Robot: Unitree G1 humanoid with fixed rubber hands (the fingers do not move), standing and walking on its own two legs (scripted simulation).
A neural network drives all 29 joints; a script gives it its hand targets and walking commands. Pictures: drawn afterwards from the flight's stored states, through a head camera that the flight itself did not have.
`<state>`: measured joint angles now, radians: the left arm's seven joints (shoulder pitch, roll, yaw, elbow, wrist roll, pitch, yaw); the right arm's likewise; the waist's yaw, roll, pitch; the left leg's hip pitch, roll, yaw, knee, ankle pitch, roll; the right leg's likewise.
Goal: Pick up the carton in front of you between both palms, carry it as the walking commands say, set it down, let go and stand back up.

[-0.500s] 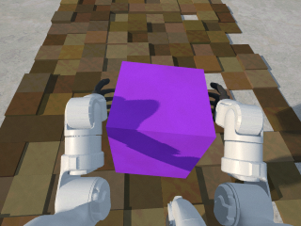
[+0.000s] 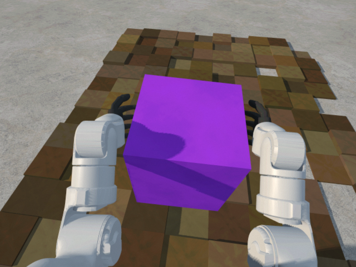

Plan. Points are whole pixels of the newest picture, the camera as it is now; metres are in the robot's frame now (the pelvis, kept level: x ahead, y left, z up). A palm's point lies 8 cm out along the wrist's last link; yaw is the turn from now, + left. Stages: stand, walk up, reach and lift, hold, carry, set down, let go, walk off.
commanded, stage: carry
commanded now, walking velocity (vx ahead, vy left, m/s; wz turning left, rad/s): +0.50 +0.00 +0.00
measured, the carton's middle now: (184, 148) +0.37 +0.02 +0.07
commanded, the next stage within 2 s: none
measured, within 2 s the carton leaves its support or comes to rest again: neither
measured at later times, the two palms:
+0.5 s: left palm (162, 82) +0.60 +0.10 +0.10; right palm (259, 85) +0.62 -0.20 +0.09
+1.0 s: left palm (164, 11) +0.94 +0.13 +0.18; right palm (243, 17) +0.93 -0.17 +0.18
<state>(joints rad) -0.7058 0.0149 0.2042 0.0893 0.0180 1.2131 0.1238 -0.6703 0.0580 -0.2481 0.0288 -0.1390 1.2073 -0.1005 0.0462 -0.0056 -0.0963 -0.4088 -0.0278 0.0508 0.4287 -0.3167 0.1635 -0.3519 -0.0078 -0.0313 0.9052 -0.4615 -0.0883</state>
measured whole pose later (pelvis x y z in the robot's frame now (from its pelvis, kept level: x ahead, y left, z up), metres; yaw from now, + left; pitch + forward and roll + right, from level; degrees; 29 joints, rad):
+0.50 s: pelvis +0.28 -0.06 +0.01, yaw +0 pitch +5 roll +1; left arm -0.49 -0.07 0.20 0.06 0.10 1.20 0.12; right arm -0.55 0.03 -0.19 0.12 -0.07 1.18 -0.11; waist 0.03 0.01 -0.06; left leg -0.47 0.03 0.02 1.15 -0.36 0.02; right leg -0.41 0.02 -0.11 0.53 -0.23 -0.28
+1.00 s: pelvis +0.57 +0.00 +0.02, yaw -1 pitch +5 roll +1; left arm -0.79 0.05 0.24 0.12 0.03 1.33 0.13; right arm -0.79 -0.01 -0.19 0.14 -0.03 1.29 -0.16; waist -0.06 -0.04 -0.07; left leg -0.40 -0.02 0.11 0.49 -0.18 0.07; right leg -0.55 -0.02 0.00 1.07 -0.33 -0.04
